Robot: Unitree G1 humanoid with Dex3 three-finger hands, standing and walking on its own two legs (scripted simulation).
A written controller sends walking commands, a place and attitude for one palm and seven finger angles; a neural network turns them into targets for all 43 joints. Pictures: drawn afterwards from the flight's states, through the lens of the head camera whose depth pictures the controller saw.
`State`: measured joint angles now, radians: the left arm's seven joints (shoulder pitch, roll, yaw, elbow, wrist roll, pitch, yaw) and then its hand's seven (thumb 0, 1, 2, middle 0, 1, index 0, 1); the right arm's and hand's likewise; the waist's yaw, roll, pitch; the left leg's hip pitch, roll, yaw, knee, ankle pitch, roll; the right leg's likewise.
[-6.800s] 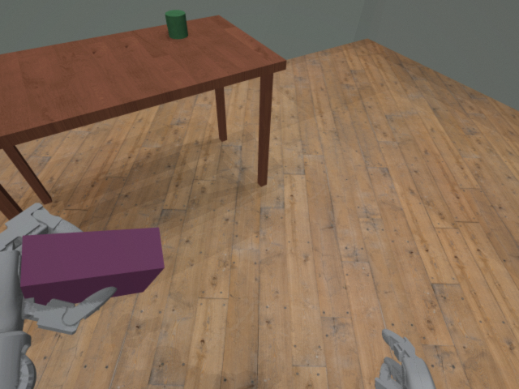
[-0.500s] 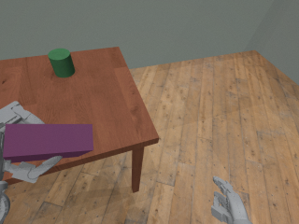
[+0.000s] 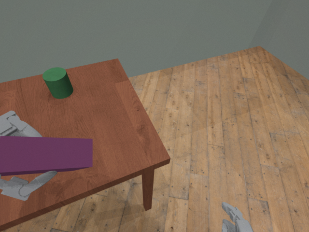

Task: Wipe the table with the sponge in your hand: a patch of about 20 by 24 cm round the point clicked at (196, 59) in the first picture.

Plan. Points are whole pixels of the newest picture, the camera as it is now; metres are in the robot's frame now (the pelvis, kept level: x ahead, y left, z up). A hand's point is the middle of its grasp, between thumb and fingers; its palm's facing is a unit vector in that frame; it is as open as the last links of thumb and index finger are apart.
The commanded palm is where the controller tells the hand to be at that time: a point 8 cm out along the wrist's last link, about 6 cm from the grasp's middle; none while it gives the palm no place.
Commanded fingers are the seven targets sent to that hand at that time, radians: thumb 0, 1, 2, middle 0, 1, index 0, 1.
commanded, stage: come to a stop and stand still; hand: left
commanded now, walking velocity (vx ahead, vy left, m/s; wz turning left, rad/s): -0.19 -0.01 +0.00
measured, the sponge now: (58, 157) +0.23 +0.19 +0.15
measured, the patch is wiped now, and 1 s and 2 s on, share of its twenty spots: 0.00 0.00 0.00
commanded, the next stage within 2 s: look again from close up in 0.88 s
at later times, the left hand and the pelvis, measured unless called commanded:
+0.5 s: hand (1, 138) +0.25 +0.30 +0.17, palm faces +0.42 -0.84 -0.34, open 9.3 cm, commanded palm +0.19 +0.33 +0.19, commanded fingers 0.00 0.10 1.30 -1.20 -1.60 -1.20 -1.60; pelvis +0.03 +0.05 +0.01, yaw +0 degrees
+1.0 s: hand out of the picture +0.27 +0.32 +0.18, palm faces +0.42 -0.79 -0.45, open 9.3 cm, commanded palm +0.19 +0.32 +0.19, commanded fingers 0.00 0.10 1.30 -1.20 -1.60 -1.20 -1.60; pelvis +0.03 +0.05 +0.01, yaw -1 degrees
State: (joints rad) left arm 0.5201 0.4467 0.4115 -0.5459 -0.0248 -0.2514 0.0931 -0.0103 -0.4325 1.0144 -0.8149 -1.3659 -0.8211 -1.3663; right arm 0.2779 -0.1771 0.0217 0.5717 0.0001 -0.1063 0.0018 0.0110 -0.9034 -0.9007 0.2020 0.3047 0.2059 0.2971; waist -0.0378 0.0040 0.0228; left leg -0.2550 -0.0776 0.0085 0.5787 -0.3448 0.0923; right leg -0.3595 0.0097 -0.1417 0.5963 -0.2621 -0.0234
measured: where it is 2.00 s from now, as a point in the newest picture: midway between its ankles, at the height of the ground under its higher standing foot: outside the picture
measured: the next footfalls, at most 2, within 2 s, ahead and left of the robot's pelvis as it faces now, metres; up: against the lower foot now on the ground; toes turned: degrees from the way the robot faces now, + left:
right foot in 0.02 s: +0.07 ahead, -0.09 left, +0.00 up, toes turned -4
left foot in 0.22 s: +0.10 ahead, +0.17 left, +0.00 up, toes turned +0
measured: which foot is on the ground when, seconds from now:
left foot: down 0.00-0.02, up 0.04-0.20, down 0.22-1.00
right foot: up 0.00-0.00, down 0.02-1.00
